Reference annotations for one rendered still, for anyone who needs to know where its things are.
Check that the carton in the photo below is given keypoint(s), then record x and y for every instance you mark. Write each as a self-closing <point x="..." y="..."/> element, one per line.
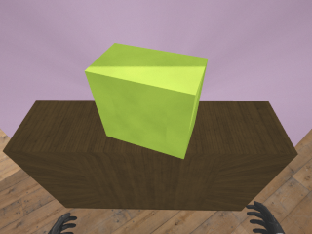
<point x="148" y="97"/>

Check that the right robot hand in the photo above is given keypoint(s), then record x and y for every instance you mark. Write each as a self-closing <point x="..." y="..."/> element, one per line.
<point x="268" y="220"/>

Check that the pedestal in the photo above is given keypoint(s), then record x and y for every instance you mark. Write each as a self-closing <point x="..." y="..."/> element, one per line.
<point x="236" y="148"/>

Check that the left robot hand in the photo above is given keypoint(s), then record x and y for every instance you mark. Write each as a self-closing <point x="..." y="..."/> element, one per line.
<point x="60" y="224"/>

